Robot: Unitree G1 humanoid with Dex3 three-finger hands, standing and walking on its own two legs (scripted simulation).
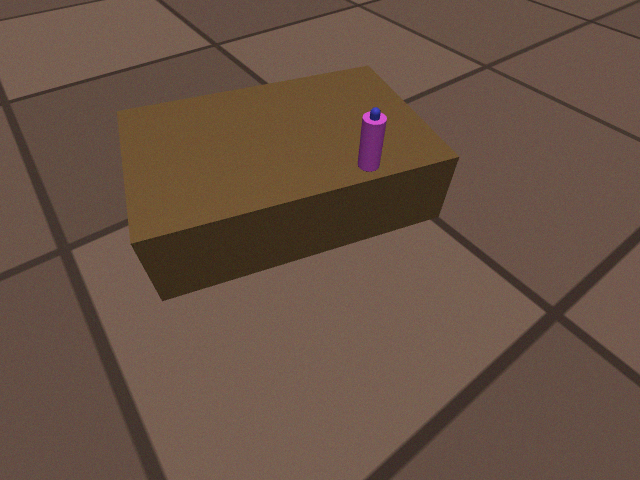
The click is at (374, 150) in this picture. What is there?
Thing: necked bottle
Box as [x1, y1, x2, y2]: [358, 107, 386, 171]
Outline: 377,107 372,108 370,111 366,112 362,117 358,166 361,169 367,171 374,170 379,165 386,121 385,115 381,113
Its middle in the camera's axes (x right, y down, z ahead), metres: +0.17 -0.32 +1.36
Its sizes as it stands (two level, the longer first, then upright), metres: 0.081 0.081 0.233
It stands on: a support 0.33 m high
